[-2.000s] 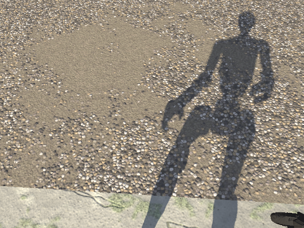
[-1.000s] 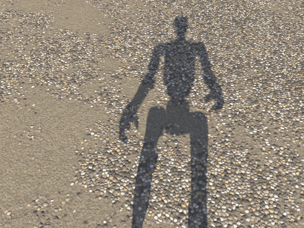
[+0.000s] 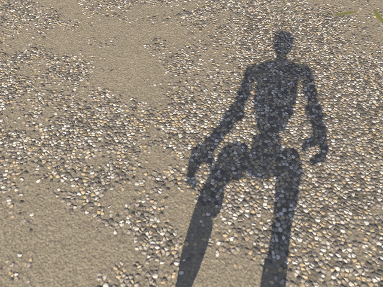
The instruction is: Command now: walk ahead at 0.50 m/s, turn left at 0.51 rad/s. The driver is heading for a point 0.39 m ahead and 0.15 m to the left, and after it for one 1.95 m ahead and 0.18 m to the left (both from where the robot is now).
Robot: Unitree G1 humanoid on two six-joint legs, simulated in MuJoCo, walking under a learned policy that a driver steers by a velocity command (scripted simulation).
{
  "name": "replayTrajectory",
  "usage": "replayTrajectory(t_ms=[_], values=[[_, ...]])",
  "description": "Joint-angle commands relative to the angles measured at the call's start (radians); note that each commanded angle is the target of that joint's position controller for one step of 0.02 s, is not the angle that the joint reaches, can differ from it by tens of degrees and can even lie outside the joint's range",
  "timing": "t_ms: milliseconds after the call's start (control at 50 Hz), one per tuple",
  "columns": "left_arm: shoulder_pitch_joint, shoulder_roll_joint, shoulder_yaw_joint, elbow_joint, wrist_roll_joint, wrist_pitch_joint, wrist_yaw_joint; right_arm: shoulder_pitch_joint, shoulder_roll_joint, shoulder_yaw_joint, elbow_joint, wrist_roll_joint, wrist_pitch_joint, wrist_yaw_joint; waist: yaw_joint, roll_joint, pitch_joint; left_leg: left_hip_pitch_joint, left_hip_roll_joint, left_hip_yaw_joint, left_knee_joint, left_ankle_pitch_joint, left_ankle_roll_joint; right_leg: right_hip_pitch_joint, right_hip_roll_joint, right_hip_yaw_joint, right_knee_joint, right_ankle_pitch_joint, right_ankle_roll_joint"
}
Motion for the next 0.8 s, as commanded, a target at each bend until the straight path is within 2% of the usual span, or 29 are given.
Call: replayTrajectory(t_ms=[20,60,100,140,160,180,200,220,240,260,280,300,320,340,400,440,500,560,580,620,660,680,700,720,740,760,780,800], values=[[-0.058,0.165,0.037,-0.062,-0.008,-0.008,0.013,-0.078,-0.012,0.007,-0.083,-0.004,-0.012,0.021,-0.001,-0.078,0.051,0.020,0.006,0.041,-0.131,0.098,0.010,-0.039,-0.283,0.059,-0.126,0.279,-0.131],[-0.026,0.178,0.043,-0.045,-0.018,0.005,0.014,-0.133,-0.013,0.010,-0.112,-0.004,-0.011,0.031,0.017,-0.073,0.069,-0.001,-0.002,0.064,-0.189,0.076,0.026,0.031,-0.303,0.036,-0.106,0.305,-0.125],[-0.011,0.193,0.050,-0.032,-0.029,0.021,0.014,-0.162,-0.023,0.007,-0.140,-0.003,-0.009,0.041,0.015,-0.082,0.074,-0.007,-0.018,0.089,-0.225,0.013,0.050,0.104,-0.324,0.015,-0.060,0.388,-0.111],[-0.029,0.220,0.057,-0.035,-0.039,0.035,0.018,-0.135,-0.049,-0.007,-0.153,-0.003,-0.005,0.047,-0.022,-0.111,0.034,0.080,-0.070,0.141,-0.237,-0.083,0.086,0.143,-0.328,-0.014,0.047,0.675,-0.089],[-0.041,0.234,0.061,-0.039,-0.044,0.043,0.020,-0.079,-0.072,-0.020,-0.147,-0.002,-0.001,0.047,-0.061,-0.129,-0.009,0.165,-0.109,0.170,-0.231,-0.136,0.108,0.149,-0.324,-0.025,0.146,0.836,-0.078],[-0.059,0.240,0.062,-0.043,-0.049,0.052,0.021,0.040,-0.109,-0.043,-0.121,0.002,0.002,0.043,-0.133,-0.125,-0.072,0.322,-0.155,0.192,-0.264,-0.137,0.138,0.116,-0.302,-0.045,0.315,0.915,-0.059],[-0.062,0.222,0.053,-0.048,-0.046,0.052,0.023,0.212,-0.173,-0.080,-0.074,0.004,0.007,0.028,-0.218,-0.090,-0.160,0.596,-0.182,0.157,-0.324,-0.086,0.178,-0.025,-0.259,-0.060,0.559,0.799,-0.019],[-0.022,0.110,0.020,-0.081,-0.002,0.042,0.022,0.280,-0.279,-0.106,-0.053,0.008,0.015,0.006,-0.181,0.132,-0.216,0.880,0.033,-0.218,-0.360,-0.103,0.272,-0.379,-0.155,-0.057,0.909,0.123,0.038],[0.004,0.062,-0.006,-0.125,-0.008,0.002,0.010,0.235,-0.308,-0.097,-0.101,0.000,-0.007,0.016,-0.116,0.204,-0.374,1.069,0.215,-0.782,-0.546,-0.313,0.453,-0.659,0.028,0.184,1.148,-0.407,0.067],[-0.122,0.155,0.014,-0.145,-0.049,-0.029,-0.003,0.229,-0.213,-0.070,-0.103,-0.005,-0.023,0.026,-0.176,0.063,-0.317,1.045,0.204,-0.717,-0.615,-0.323,0.393,-0.771,-0.031,0.298,1.174,-0.341,0.044],[-0.163,0.158,0.013,-0.161,-0.063,-0.047,-0.008,0.194,-0.175,-0.059,-0.098,-0.006,-0.036,0.026,-0.155,0.043,-0.194,0.924,0.169,-0.565,-0.611,-0.262,0.353,-0.796,-0.074,0.284,1.110,-0.249,0.019],[-0.158,0.148,0.014,-0.144,-0.042,-0.053,0.002,0.124,-0.146,-0.050,-0.107,-0.004,-0.042,0.025,-0.105,-0.037,-0.125,0.776,0.120,-0.449,-0.607,-0.159,0.313,-0.737,-0.119,0.285,1.019,-0.174,0.016],[-0.146,0.162,0.023,-0.132,-0.019,-0.047,0.007,0.070,-0.109,-0.038,-0.121,-0.009,-0.044,0.020,-0.070,-0.027,-0.092,0.668,0.083,-0.366,-0.616,-0.051,0.293,-0.666,-0.144,0.287,0.938,-0.126,0.022],[-0.129,0.165,0.027,-0.128,-0.013,-0.034,0.005,0.048,-0.098,-0.032,-0.136,-0.019,-0.044,0.015,-0.047,-0.006,-0.084,0.602,0.063,-0.331,-0.637,0.010,0.288,-0.608,-0.156,0.291,0.908,-0.094,0.030],[-0.147,0.127,0.021,-0.141,0.001,-0.006,0.006,0.075,-0.128,-0.040,-0.133,-0.013,-0.049,-0.003,-0.039,-0.015,-0.067,0.511,0.033,-0.253,-0.664,0.145,0.296,-0.580,-0.140,0.263,0.779,-0.018,0.077],[-0.227,0.107,0.013,-0.168,0.001,-0.001,0.007,0.108,-0.147,-0.045,-0.123,-0.010,-0.046,-0.018,-0.063,-0.007,-0.039,0.487,0.007,-0.216,-0.667,0.144,0.275,-0.600,-0.119,0.256,0.634,0.098,0.100],[-0.329,0.082,0.000,-0.197,-0.008,-0.008,-0.004,0.144,-0.146,-0.045,-0.113,-0.006,-0.037,-0.028,-0.105,0.030,-0.020,0.450,-0.038,-0.185,-0.655,0.035,0.228,-0.535,-0.071,0.251,0.409,0.277,0.105],[-0.397,0.095,0.000,-0.225,-0.021,-0.018,-0.018,0.189,-0.149,-0.047,-0.094,0.000,-0.031,-0.029,-0.132,0.043,-0.008,0.468,-0.016,-0.237,-0.626,-0.033,0.213,-0.490,-0.043,0.261,0.309,0.325,0.095],[-0.404,0.106,0.003,-0.231,-0.023,-0.023,-0.022,0.200,-0.144,-0.047,-0.089,0.001,-0.028,-0.031,-0.132,0.044,-0.009,0.500,-0.005,-0.263,-0.597,-0.043,0.209,-0.490,-0.040,0.273,0.283,0.309,0.087],[-0.374,0.121,0.005,-0.219,-0.021,-0.033,-0.036,0.213,-0.124,-0.040,-0.075,-0.006,-0.025,-0.036,-0.125,0.062,-0.018,0.587,0.038,-0.283,-0.551,-0.024,0.203,-0.490,-0.054,0.270,0.256,0.284,0.061],[-0.324,0.138,0.011,-0.206,-0.020,-0.039,-0.039,0.210,-0.130,-0.042,-0.066,-0.013,-0.021,-0.036,-0.102,0.095,-0.015,0.641,0.067,-0.288,-0.504,0.106,0.189,-0.453,-0.050,0.239,0.247,0.196,0.019],[-0.251,0.157,0.022,-0.183,-0.014,-0.041,-0.035,0.198,-0.121,-0.037,-0.069,-0.013,-0.019,-0.034,-0.061,0.093,-0.048,0.655,0.036,-0.259,-0.419,0.270,0.170,-0.355,-0.024,0.207,0.213,0.177,-0.014],[-0.130,0.191,0.035,-0.156,-0.003,-0.044,-0.032,0.193,-0.094,-0.025,-0.077,-0.020,-0.019,-0.031,-0.006,0.061,-0.153,0.619,-0.016,-0.205,-0.238,0.342,0.143,-0.162,-0.067,0.247,0.238,0.204,-0.066],[0.013,0.258,0.050,-0.140,0.005,-0.043,-0.033,0.274,-0.052,-0.006,-0.088,-0.036,-0.024,-0.032,0.004,-0.109,-0.317,0.410,-0.112,-0.136,0.072,0.094,0.093,0.157,-0.236,0.509,0.280,0.225,-0.180],[0.086,0.285,0.061,-0.091,-0.013,-0.030,-0.048,0.372,-0.021,0.005,-0.084,-0.011,-0.038,-0.027,-0.026,-0.401,-0.361,0.076,-0.229,-0.059,0.346,-0.489,0.021,0.367,-0.384,0.954,0.097,-0.051,-0.314],[0.059,0.198,0.036,-0.103,-0.048,-0.027,-0.053,0.280,-0.110,-0.006,-0.091,-0.003,-0.048,-0.026,0.007,-0.260,-0.251,-0.052,-0.162,-0.108,0.421,-0.486,0.030,0.321,-0.372,1.008,0.037,-0.274,-0.280],[-0.011,0.157,0.023,-0.122,-0.044,-0.018,-0.049,0.139,-0.140,-0.014,-0.120,-0.003,-0.056,-0.024,0.021,-0.156,-0.118,-0.084,-0.122,-0.082,0.404,-0.391,0.034,0.187,-0.330,0.869,0.026,-0.238,-0.239],[-0.059,0.153,0.017,-0.137,-0.025,-0.010,-0.047,0.062,-0.126,-0.011,-0.140,-0.018,-0.066,-0.025,0.008,-0.085,-0.041,-0.061,-0.103,-0.055,0.365,-0.344,0.029,0.059,-0.289,0.766,0.020,-0.029,-0.227]])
